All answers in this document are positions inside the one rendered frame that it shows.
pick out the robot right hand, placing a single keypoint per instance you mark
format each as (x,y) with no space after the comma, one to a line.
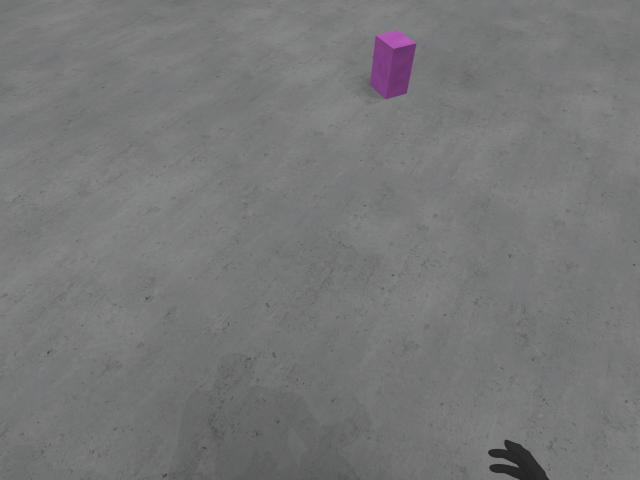
(528,469)

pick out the carton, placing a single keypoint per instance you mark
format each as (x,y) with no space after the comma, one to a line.
(392,64)

